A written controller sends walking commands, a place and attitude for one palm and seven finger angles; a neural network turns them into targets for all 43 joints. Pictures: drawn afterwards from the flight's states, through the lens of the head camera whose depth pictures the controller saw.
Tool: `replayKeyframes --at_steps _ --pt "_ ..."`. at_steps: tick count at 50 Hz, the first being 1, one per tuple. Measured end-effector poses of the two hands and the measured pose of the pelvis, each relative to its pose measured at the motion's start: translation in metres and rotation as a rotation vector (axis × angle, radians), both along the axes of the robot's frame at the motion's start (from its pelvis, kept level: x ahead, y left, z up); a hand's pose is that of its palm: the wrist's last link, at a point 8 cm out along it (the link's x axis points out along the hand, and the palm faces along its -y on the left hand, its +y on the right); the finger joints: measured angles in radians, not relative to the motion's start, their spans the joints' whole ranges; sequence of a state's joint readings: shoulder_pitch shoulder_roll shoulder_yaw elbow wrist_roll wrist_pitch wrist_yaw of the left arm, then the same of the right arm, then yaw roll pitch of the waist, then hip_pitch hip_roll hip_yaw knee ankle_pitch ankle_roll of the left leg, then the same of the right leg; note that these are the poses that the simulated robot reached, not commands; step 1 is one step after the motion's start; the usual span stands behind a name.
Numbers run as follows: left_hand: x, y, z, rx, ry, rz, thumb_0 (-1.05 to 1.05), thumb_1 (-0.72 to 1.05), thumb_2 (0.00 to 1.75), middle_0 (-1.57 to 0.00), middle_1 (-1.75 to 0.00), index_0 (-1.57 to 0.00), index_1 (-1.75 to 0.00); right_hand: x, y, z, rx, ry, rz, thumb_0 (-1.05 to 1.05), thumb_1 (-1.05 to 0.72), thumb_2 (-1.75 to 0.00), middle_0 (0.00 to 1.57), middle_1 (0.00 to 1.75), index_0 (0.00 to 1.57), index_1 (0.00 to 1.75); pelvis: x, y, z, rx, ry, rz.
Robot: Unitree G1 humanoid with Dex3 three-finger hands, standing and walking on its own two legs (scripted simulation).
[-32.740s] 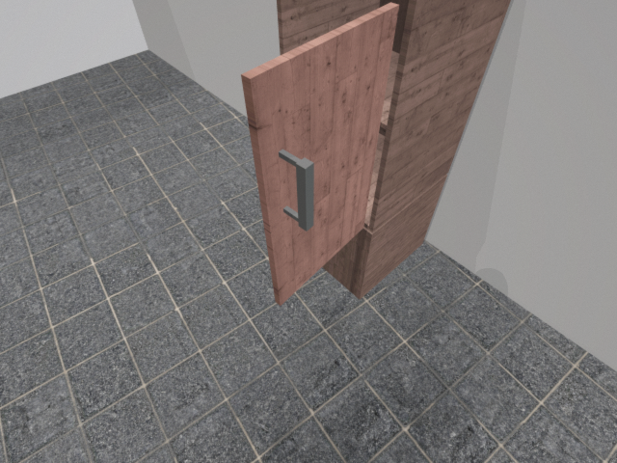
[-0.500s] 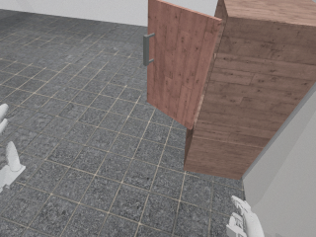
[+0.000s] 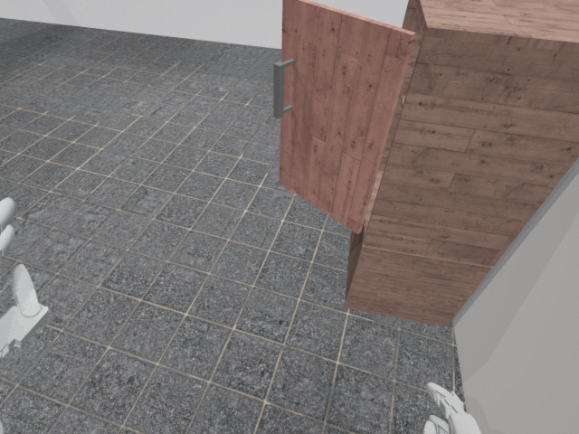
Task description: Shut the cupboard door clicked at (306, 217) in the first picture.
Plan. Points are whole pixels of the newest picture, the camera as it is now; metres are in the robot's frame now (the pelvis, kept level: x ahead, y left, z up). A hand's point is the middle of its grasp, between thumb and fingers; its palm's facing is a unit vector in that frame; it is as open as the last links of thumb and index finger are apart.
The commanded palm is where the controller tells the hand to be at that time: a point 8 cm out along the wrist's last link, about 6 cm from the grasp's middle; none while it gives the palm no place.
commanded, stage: stop stepping back and stand still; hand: left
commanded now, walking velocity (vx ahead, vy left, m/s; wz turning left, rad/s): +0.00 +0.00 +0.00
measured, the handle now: (284, 89) +0.95 +0.06 +0.03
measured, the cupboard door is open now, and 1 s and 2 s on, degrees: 58 58 58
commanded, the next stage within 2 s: let the arm hang, fingers relaxed in 0.04 s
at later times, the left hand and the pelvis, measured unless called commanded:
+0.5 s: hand out of the picture +0.01 +0.17 -0.18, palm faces -0.03 -0.98 -0.17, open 7.1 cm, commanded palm none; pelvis -0.01 -0.01 +0.00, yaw +0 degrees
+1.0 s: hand out of the picture +0.05 +0.21 -0.16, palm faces -0.01 -0.96 -0.29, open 7.4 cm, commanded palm none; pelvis -0.01 -0.01 +0.00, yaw +0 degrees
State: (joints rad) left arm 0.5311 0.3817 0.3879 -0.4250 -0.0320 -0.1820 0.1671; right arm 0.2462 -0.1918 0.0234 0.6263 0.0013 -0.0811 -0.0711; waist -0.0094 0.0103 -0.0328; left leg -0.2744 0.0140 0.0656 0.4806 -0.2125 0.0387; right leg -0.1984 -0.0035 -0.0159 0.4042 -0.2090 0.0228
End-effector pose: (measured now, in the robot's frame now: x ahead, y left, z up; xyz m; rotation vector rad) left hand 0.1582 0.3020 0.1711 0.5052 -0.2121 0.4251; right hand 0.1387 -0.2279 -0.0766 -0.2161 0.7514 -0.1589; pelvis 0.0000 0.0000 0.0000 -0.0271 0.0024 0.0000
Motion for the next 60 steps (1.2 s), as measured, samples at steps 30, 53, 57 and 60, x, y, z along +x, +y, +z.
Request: replayKeyframes --at_steps 30,53,57,60 --pt "-0.200 -0.071 -0.319 -0.589 1.602 0.184 0.01 0.95 0.90 -0.20 -0.30 -0.21 -0.30 -0.154 -0.046 -0.050 -0.031 0.658 -0.093 0.01 -0.91 -0.89 0.20 0.30 0.20 0.30 -0.013 -0.009 -0.001 0.014 -0.024 0.006" --pt "-0.100 -0.047 -0.295 -0.467 1.372 0.126 0.00 0.91 0.90 -0.20 -0.30 -0.20 -0.29 -0.103 -0.037 -0.057 0.028 0.504 -0.087 0.01 -0.91 -0.89 0.20 0.30 0.20 0.30 -0.003 -0.007 0.004 0.025 -0.039 -0.008" --pt "-0.086 -0.050 -0.294 -0.467 1.353 0.102 0.00 0.91 0.90 -0.20 -0.30 -0.20 -0.30 -0.094 -0.044 -0.052 0.009 0.490 -0.086 0.01 -0.91 -0.89 0.20 0.30 0.20 0.30 0.000 -0.008 0.005 0.026 -0.038 -0.007" --pt "-0.083 -0.050 -0.294 -0.466 1.356 0.099 0.00 0.91 0.90 -0.20 -0.30 -0.20 -0.30 -0.090 -0.049 -0.049 -0.007 0.488 -0.087 0.01 -0.91 -0.89 0.20 0.30 0.20 0.30 0.002 -0.008 0.005 0.026 -0.038 -0.005"
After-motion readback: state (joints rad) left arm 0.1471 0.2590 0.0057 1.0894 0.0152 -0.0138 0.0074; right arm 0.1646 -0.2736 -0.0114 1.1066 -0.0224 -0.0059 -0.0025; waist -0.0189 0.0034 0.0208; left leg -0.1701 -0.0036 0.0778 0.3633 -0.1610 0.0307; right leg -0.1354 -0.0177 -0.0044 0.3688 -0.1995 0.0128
